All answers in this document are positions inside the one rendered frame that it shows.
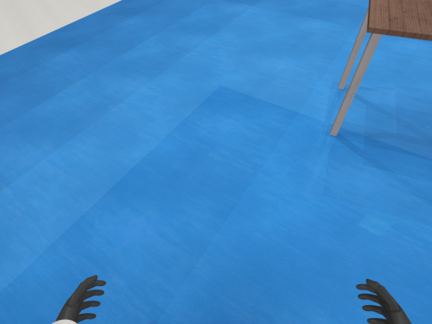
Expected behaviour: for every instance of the robot left hand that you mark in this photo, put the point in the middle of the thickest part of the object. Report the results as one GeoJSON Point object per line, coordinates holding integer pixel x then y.
{"type": "Point", "coordinates": [75, 304]}

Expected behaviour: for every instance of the table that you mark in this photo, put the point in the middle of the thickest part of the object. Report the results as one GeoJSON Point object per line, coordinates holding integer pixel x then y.
{"type": "Point", "coordinates": [403, 18]}

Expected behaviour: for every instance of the robot right hand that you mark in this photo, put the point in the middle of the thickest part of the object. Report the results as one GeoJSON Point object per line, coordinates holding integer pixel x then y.
{"type": "Point", "coordinates": [389, 308]}

